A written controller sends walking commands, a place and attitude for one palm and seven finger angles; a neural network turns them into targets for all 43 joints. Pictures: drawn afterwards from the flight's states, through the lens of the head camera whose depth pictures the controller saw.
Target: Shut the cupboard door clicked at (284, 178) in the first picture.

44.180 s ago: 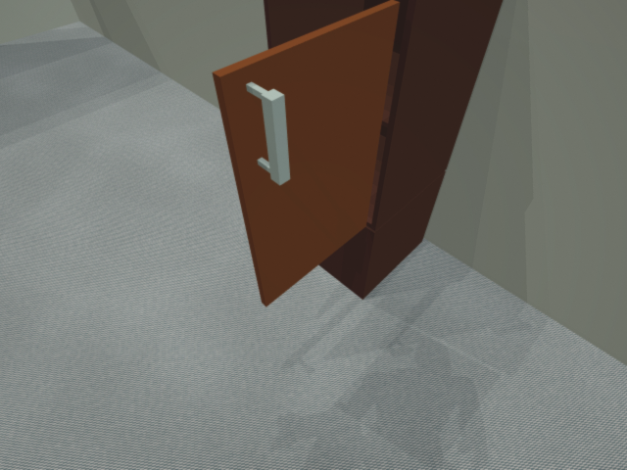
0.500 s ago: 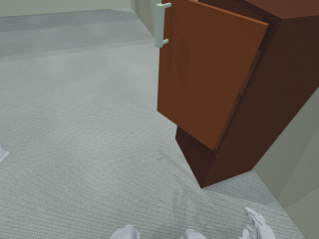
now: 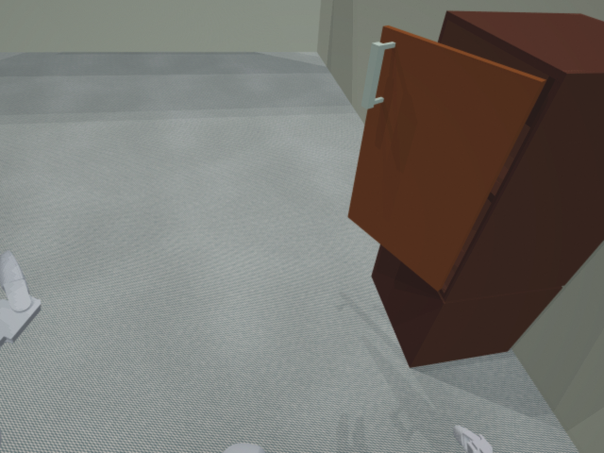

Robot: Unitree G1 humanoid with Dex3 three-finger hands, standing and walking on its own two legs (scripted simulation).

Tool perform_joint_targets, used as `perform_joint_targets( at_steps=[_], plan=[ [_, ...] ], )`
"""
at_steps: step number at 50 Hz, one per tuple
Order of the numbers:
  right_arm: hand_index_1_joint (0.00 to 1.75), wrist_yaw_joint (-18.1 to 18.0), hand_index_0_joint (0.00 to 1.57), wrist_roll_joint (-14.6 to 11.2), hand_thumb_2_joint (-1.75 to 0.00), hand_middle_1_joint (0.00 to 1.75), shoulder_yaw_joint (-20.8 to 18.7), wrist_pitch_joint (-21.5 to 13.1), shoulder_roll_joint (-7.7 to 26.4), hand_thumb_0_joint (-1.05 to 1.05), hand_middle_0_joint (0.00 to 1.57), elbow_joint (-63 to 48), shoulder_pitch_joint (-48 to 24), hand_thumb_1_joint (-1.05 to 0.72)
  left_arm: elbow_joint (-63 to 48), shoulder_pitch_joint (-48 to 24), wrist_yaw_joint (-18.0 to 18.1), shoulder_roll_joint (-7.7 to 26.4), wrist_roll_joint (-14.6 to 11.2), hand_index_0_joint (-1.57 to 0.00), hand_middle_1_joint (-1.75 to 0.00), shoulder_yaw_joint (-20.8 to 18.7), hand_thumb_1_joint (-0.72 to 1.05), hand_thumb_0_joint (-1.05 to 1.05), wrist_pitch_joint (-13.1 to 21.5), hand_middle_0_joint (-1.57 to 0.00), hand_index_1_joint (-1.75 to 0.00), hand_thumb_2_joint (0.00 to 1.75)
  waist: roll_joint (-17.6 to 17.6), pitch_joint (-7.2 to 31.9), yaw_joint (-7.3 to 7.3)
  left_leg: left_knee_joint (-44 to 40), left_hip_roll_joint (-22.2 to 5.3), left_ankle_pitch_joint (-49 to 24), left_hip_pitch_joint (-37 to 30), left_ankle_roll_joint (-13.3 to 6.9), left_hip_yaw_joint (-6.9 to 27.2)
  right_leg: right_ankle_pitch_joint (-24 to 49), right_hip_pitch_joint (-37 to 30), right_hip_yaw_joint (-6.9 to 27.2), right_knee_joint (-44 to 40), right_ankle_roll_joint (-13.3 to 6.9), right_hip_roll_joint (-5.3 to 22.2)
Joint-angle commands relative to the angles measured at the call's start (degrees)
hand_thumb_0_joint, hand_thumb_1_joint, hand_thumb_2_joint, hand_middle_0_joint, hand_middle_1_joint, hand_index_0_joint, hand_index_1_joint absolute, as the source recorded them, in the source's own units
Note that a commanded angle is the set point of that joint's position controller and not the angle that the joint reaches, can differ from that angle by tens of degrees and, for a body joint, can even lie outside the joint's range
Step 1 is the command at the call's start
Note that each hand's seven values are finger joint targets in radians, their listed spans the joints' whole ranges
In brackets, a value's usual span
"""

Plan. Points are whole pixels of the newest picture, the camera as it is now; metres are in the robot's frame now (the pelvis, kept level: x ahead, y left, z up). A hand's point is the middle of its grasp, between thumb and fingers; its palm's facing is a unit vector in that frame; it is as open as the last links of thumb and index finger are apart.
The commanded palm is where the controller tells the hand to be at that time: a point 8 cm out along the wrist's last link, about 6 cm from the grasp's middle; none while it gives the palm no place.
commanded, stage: stop stepping back and stand still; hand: left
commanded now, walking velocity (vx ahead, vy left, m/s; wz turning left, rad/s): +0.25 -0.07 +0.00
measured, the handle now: (378, 75) +0.92 -0.03 +0.16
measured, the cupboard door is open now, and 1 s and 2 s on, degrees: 26 26 26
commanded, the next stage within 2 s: let the arm hang, fingers relaxed in 0.90 s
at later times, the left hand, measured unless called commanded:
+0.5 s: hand (77, 279) +0.20 +0.27 +0.19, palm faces +0.38 -0.82 -0.43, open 7.4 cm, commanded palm +0.15 +0.30 +0.19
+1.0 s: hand (111, 259) +0.24 +0.26 +0.17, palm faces +0.30 -0.84 -0.46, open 7.4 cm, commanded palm none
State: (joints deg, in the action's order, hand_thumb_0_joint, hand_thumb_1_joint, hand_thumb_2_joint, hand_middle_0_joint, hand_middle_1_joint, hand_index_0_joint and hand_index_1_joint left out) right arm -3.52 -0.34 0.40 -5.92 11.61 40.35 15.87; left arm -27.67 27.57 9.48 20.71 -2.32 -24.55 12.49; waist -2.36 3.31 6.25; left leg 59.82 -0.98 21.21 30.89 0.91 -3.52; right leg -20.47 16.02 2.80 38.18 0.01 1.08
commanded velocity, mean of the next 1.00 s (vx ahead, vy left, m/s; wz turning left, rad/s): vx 0.07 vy -0.04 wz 0.00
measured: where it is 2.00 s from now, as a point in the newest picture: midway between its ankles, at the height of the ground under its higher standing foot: outside the picture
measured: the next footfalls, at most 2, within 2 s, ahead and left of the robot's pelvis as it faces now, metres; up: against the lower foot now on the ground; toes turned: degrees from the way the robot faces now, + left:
left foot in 0.08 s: +0.08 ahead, +0.14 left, +0.00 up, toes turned -4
right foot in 0.36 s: -0.04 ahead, -0.06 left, +0.00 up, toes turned -11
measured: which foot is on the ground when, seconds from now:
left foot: up 0.00-0.06, down 0.08-1.00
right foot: down 0.00-0.10, up 0.12-0.34, down 0.36-1.00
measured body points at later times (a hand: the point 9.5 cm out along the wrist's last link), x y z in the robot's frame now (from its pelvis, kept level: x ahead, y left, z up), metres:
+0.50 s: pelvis -0.03 +0.03 +0.01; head -0.04 +0.05 +0.46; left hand +0.17 +0.31 +0.21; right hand +0.04 -0.24 -0.09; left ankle +0.00 +0.14 -0.69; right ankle -0.08 -0.06 -0.72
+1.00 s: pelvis +0.00 +0.03 +0.01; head +0.00 +0.04 +0.46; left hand +0.22 +0.31 +0.20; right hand +0.13 -0.22 -0.07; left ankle +0.04 +0.14 -0.72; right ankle -0.08 -0.06 -0.72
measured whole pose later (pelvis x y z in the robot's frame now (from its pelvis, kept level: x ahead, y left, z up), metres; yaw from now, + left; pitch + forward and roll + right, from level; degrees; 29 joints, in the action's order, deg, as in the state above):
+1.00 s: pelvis +0.00 +0.03 +0.01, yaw -10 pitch +1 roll +0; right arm -4.3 -1.0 1.4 -2.9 10.6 35.1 11.3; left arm -26.7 31.6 9.1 23.7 -2.4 -23.1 9.1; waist -0.2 2.5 0.2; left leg 30.6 -2.6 13.8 18.1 -0.5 -5.5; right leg -19.9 9.4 -1.4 28.0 -1.5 -1.6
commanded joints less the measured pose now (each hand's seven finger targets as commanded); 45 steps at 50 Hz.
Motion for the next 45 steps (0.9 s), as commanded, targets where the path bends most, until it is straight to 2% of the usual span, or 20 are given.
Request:
perform_joint_targets(
  at_steps=[1,2,4,5,6,7,9,14,16,18,19,21,23,26,28,30,33,37,41,45],
  plan=[
    [0.30,-2.18,0.20,0.83,-0.90,0.30,-2.18,-4.75,7.12,0.00,0.20,-9.06,-6.92,-0.90,-4.06,-19.23,2.60,11.01,2.12,-0.20,-0.30,-0.12,0.90,0.00,1.90,-0.20,-0.30,0.90,-0.67,-4.72,-7.60,-29.42,0.15,-0.58,-19.62,-2.06,0.74,-5.56,9.80,11.03,-19.42,-5.17,7.63],
    [0.30,-2.10,0.20,0.56,-0.90,0.30,-2.43,-5.13,7.86,0.00,0.20,-9.77,-6.17,-0.90,-6.50,-20.42,2.51,10.57,2.25,-0.20,-0.30,0.65,0.90,0.00,2.35,-0.20,-0.30,0.90,4.36,-3.20,-7.71,-35.99,-1.34,0.51,-22.35,-2.52,1.92,-3.83,8.63,9.66,-15.33,-3.76,5.35],
    [0.30,-1.97,0.20,-0.13,-0.90,0.30,-3.14,-5.13,9.85,0.00,0.20,-12.72,-6.65,-0.90,-10.85,-16.76,2.68,11.40,1.54,-0.20,-0.30,-1.18,0.90,0.00,3.06,-0.20,-0.30,0.90,16.89,-0.25,-6.73,-43.82,-13.47,-0.97,-25.07,-6.78,16.24,2.09,10.82,0.92,0.57,-0.21,-2.25],
    [0.30,-1.76,0.20,-0.23,-0.90,0.30,-2.97,-4.80,8.52,0.00,0.20,-12.70,-6.54,-0.90,-8.80,-10.59,2.41,11.99,0.58,-0.20,-0.30,-2.91,0.90,0.00,2.85,-0.20,-0.30,0.90,14.86,1.67,-7.06,-45.13,-15.40,-1.52,-24.24,-7.03,16.75,-0.40,10.88,-2.96,4.59,0.80,-2.71],
    [0.30,-1.50,0.20,0.29,-0.90,0.30,-2.88,-4.75,7.86,0.00,0.20,-12.20,-7.28,-0.90,-11.25,-7.27,1.96,15.08,-0.04,-0.20,-0.30,-6.18,0.90,0.00,2.73,-0.20,-0.30,0.90,19.42,3.13,-7.22,-47.72,-16.84,3.31,-23.32,-7.69,18.89,-3.66,11.40,-3.02,8.89,1.07,-1.96],
    [0.30,-0.88,0.20,0.59,-0.90,0.30,-2.58,-4.68,6.90,0.00,0.20,-12.62,-7.38,-0.90,-14.55,-6.84,1.49,12.78,0.22,-0.20,-0.30,-4.23,0.90,0.00,2.60,-0.20,-0.30,0.90,17.38,0.01,-8.06,-49.56,-17.28,5.95,-18.13,-8.30,20.52,-3.81,10.25,-2.78,12.52,0.71,-1.81],
    [0.30,0.04,0.20,0.19,-0.90,0.30,-2.48,-4.34,7.20,0.00,0.20,-12.84,-7.99,-0.90,-14.48,-2.09,1.12,12.51,0.51,-0.20,-0.30,-4.37,0.90,0.00,2.07,-0.20,-0.30,0.90,11.50,-2.67,-7.53,-48.44,-16.94,6.18,-13.83,-8.22,14.58,-1.82,7.47,-4.34,9.88,0.32,-1.44],
    [0.30,-0.79,0.20,0.37,-0.90,0.30,-2.17,-1.19,7.53,0.00,0.20,-14.39,-7.97,-0.90,-11.61,1.35,1.34,15.55,0.71,-0.20,-0.30,-7.58,0.90,0.00,1.38,-0.20,-0.30,0.90,16.68,-3.75,-7.59,-46.46,-13.75,19.52,-3.85,-5.53,7.15,-2.39,-7.82,-10.64,-6.29,-0.96,-3.99],
    [0.30,-0.94,0.20,0.45,-0.90,0.30,-2.46,0.11,7.45,0.00,0.20,-14.40,-7.37,-0.90,-9.99,2.08,1.55,17.30,0.92,-0.20,-0.30,-9.44,0.90,0.00,0.87,-0.20,-0.30,0.90,11.22,-2.29,-7.47,-36.87,-10.25,16.90,-0.67,-4.33,4.50,-4.35,-13.12,-5.16,-12.65,-3.50,-1.52],
    [0.30,-0.78,0.20,0.59,-0.90,0.30,-2.73,0.92,6.88,0.00,0.20,-14.23,-6.18,-0.90,-9.83,-0.27,2.14,18.56,0.56,-0.20,-0.30,-10.80,0.90,0.00,0.91,-0.20,-0.30,0.90,-2.72,-1.25,-7.46,-15.72,-2.74,7.98,6.32,-1.79,-1.42,-8.63,-14.00,18.82,-21.84,-11.73,12.21],
    [0.30,-0.41,0.20,0.15,-0.90,0.30,-2.98,0.15,6.75,0.00,0.20,-13.94,-5.94,-0.90,-10.82,-1.80,2.79,18.96,0.26,-0.20,-0.30,-10.71,0.90,0.00,1.56,-0.20,-0.30,0.90,-8.03,0.88,-6.59,-6.14,-0.91,7.62,8.34,-0.58,-0.58,-4.07,-15.34,26.96,-24.26,-15.26,18.74],
    [0.30,0.22,0.20,0.06,-0.90,0.30,-3.52,-0.61,7.45,0.00,0.20,-12.89,-6.46,-0.90,-11.73,-1.83,3.04,16.36,0.57,-0.20,-0.30,-9.07,0.90,0.00,1.97,-0.20,-0.30,0.90,-5.58,0.46,-6.54,-2.83,-2.90,8.91,8.62,-0.51,4.95,10.28,-15.66,24.66,-20.22,-17.63,19.81],
    [0.30,0.26,0.20,0.71,-0.90,0.30,-2.00,-0.32,6.26,0.00,0.20,-11.82,-6.97,-0.90,-12.35,-1.49,2.98,14.20,1.06,-0.20,-0.30,-7.05,0.90,0.00,2.74,-0.20,-0.30,0.90,-1.14,-1.44,-7.19,-13.32,-3.53,3.77,-1.16,-1.01,3.08,19.29,-8.10,12.39,-16.73,-13.58,15.09],
    [0.30,-0.86,0.20,0.68,-0.90,0.30,-2.54,-0.93,6.71,0.00,0.20,-10.98,-7.56,-0.90,-13.84,-4.79,2.89,14.50,1.05,-0.20,-0.30,-5.56,0.90,0.00,3.16,-0.20,-0.30,0.90,2.20,-1.59,-8.00,-29.92,-0.69,-9.54,-18.27,-0.89,-1.22,6.78,1.20,1.17,-13.26,-6.37,7.91],
    [0.30,-1.34,0.20,0.29,-0.90,0.30,-3.37,-1.68,8.40,0.00,0.20,-11.94,-8.17,-0.90,-14.49,-3.30,2.50,14.60,0.99,-0.20,-0.30,-6.33,0.90,0.00,3.72,-0.20,-0.30,0.90,12.63,-2.75,-6.92,-37.53,-9.33,-8.14,-20.33,-4.57,12.12,-0.09,5.82,-1.00,-6.25,-1.97,1.30],
    [0.30,-1.27,0.20,0.28,-0.90,0.30,-2.70,-2.22,7.60,0.00,0.20,-11.87,-8.13,-0.90,-11.62,0.02,1.89,14.64,0.66,-0.20,-0.30,-7.90,0.90,0.00,3.78,-0.20,-0.30,0.90,15.91,-1.91,-6.80,-44.12,-13.94,-2.94,-14.26,-6.11,19.89,-0.89,0.06,-3.62,-2.40,-0.21,-1.94],
    [0.30,-1.19,0.20,0.52,-0.90,0.30,-2.12,-2.58,6.96,0.00,0.20,-11.95,-7.69,-0.90,-12.38,-0.06,1.25,14.97,0.82,-0.20,-0.30,-8.73,0.90,0.00,3.99,-0.20,-0.30,0.90,11.91,-2.46,-6.56,-42.82,-13.06,-7.77,-11.22,-5.95,15.31,3.11,-4.65,-3.76,-7.27,-0.01,-0.89],
    [0.30,-0.33,0.20,-0.49,-0.90,0.30,-2.29,-2.19,6.61,0.00,0.20,-12.40,-6.52,-0.90,-10.88,5.86,0.93,13.39,-0.14,-0.20,-0.30,-7.86,0.90,0.00,2.64,-0.20,-0.30,0.90,5.32,5.60,-7.11,-32.70,-6.64,-20.97,-15.97,-2.52,4.89,21.07,-8.98,0.92,-12.40,-1.27,1.84],
    [0.30,-0.45,0.20,-0.49,-0.90,0.30,-2.00,-0.65,6.22,0.00,0.20,-12.58,-6.62,-0.90,-10.76,5.64,1.20,14.59,-0.53,-0.20,-0.30,-8.28,0.90,0.00,1.31,-0.20,-0.30,0.90,4.14,8.24,-7.42,-29.72,-5.21,-25.22,-19.11,-1.66,2.01,32.84,-7.86,3.25,-11.99,-1.67,4.21],
    [0.30,-1.15,0.20,-0.63,-0.90,0.30,-1.74,0.34,6.06,0.00,0.20,-13.44,-7.70,-0.90,-10.60,2.27,1.25,14.10,-0.37,-0.20,-0.30,-6.73,0.90,0.00,0.51,-0.20,-0.30,0.90,4.11,6.55,-7.36,-31.19,-5.55,-26.33,-20.89,-1.90,2.40,30.21,-5.65,1.87,-12.31,-0.94,3.10]
  ],
)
